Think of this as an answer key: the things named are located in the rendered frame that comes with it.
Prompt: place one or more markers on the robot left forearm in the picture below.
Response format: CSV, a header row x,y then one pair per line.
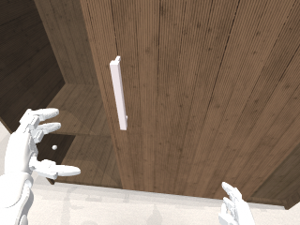
x,y
16,198

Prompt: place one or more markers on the wardrobe door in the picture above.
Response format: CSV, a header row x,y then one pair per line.
x,y
284,181
211,90

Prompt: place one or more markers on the left robot hand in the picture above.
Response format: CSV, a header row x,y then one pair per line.
x,y
22,145

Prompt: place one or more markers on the right robot hand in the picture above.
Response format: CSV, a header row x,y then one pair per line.
x,y
240,210

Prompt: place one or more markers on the handle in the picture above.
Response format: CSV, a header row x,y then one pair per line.
x,y
118,92

